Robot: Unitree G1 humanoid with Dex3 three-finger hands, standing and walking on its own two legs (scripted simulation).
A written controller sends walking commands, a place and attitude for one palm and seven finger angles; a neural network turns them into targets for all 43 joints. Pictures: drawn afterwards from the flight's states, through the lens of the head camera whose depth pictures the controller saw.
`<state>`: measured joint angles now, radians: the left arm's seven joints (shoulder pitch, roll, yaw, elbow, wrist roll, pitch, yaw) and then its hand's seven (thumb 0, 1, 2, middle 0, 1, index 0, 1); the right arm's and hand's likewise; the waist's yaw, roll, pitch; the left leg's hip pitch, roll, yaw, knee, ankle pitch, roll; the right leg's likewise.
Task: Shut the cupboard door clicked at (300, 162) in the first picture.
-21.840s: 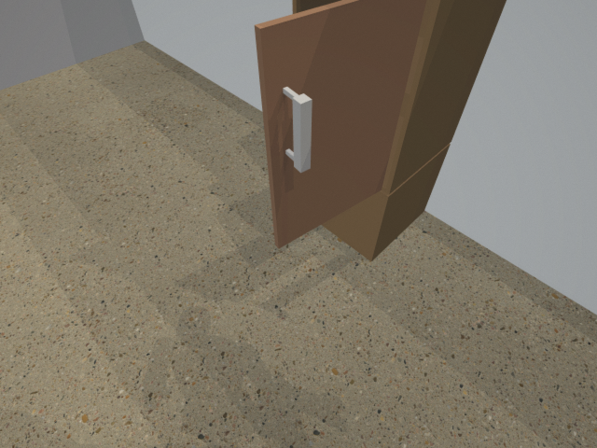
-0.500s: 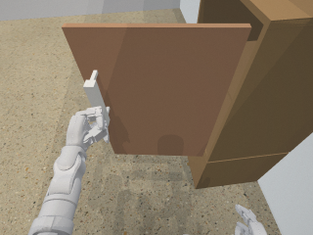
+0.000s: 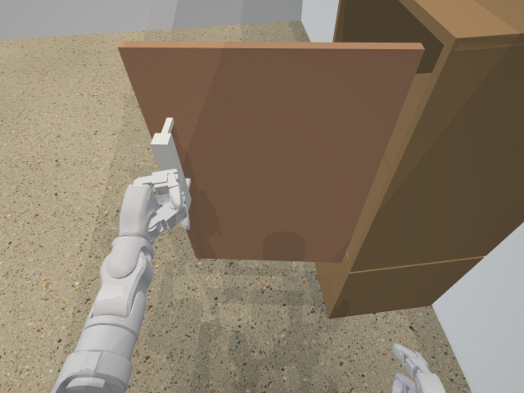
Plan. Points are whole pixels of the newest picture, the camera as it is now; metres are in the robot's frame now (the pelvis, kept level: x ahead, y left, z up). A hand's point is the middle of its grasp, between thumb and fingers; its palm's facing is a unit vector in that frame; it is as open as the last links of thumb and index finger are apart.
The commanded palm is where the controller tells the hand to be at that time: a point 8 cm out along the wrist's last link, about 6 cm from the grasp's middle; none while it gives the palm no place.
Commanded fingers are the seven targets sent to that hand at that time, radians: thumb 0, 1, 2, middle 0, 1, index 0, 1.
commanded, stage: push the door shut along its arc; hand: left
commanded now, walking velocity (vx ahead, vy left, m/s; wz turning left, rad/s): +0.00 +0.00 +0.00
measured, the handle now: (176, 165) +0.46 +0.17 +0.08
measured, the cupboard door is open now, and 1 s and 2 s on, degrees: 81 66 56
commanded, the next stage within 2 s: pull the fist back off the door in 1.70 s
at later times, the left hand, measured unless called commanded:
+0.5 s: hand (189, 186) +0.41 +0.14 +0.08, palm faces -0.12 -0.99 -0.04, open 3.1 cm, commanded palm +0.41 +0.18 +0.08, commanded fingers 0.00 0.90 0.90 -1.30 -1.50 -1.30 -1.50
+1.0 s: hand (210, 160) +0.47 +0.11 +0.09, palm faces -0.28 -0.96 -0.05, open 3.1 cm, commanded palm +0.48 +0.15 +0.08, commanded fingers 0.00 0.90 0.90 -1.30 -1.50 -1.30 -1.50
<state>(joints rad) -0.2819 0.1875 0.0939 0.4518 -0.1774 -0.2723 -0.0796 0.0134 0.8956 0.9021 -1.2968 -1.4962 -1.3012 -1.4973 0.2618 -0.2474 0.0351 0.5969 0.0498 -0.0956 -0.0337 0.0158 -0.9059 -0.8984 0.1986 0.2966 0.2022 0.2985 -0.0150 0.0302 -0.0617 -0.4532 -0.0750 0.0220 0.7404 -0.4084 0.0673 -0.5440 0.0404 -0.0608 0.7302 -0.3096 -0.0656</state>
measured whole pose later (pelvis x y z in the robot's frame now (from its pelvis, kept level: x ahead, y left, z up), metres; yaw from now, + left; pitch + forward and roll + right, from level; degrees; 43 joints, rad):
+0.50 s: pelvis -0.01 +0.00 +0.00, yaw +1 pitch +9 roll +0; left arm -0.61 0.29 0.14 0.87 -0.19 -0.33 -0.23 0.01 0.90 0.90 -1.33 -1.50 -1.34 -1.50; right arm 0.32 -0.27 0.03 0.66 0.05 -0.06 -0.04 0.01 -0.91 -0.90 0.20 0.30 0.20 0.30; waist -0.06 0.02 -0.05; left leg -0.53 -0.08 0.01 0.77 -0.41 0.07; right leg -0.61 0.03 -0.07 0.75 -0.30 -0.07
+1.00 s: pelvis -0.01 +0.01 -0.02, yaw +1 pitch +15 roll -1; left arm -0.98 0.38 0.12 1.20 -0.18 -0.35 -0.34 0.01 0.90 0.90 -1.30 -1.50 -1.31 -1.50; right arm 0.36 -0.30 0.04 0.70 0.03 -0.08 -0.03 0.01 -0.91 -0.90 0.20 0.30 0.20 0.30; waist -0.14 0.02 -0.06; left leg -0.71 -0.08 0.00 0.86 -0.42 0.08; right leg -0.78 0.02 -0.09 0.82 -0.31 -0.06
